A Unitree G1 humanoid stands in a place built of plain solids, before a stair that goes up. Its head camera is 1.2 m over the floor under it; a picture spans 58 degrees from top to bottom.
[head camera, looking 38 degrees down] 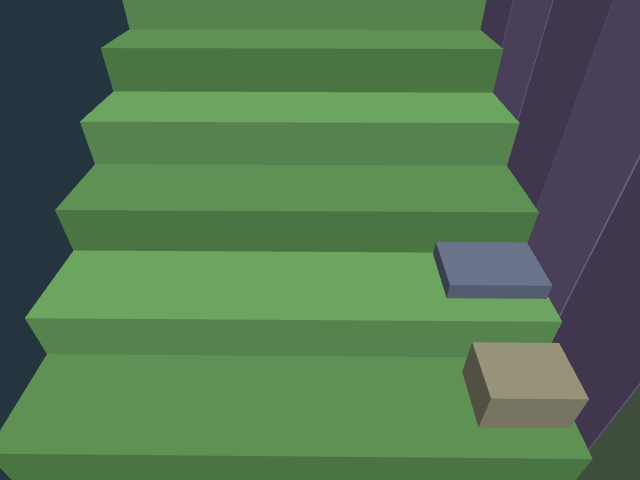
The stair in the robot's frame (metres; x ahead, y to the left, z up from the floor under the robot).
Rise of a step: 0.16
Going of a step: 0.29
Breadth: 1.45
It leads straight ahead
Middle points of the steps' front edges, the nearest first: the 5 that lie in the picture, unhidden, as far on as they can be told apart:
0.49 0.08 0.16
0.78 0.07 0.31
1.07 0.07 0.47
1.36 0.07 0.63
1.65 0.07 0.78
